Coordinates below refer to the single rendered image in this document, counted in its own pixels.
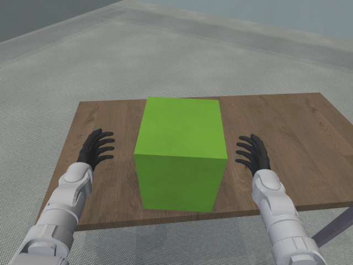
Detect left robot upper arm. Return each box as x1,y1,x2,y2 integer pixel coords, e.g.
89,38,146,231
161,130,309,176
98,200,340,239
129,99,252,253
11,253,69,265

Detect robot left forearm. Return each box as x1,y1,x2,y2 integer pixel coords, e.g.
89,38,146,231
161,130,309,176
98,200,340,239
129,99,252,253
7,162,94,265

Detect robot right forearm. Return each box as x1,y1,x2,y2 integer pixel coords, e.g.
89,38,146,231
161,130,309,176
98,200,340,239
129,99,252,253
252,169,328,265

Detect carton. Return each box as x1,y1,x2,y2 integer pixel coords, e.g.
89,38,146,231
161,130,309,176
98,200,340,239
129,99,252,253
134,97,228,213

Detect left robot hand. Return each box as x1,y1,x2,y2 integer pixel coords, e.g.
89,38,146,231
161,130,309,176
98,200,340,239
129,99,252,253
77,129,115,171

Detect table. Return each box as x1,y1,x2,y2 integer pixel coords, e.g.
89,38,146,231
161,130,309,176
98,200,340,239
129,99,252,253
34,92,353,248

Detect right robot hand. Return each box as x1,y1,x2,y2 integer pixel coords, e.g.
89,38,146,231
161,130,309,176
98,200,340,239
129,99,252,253
235,134,271,177

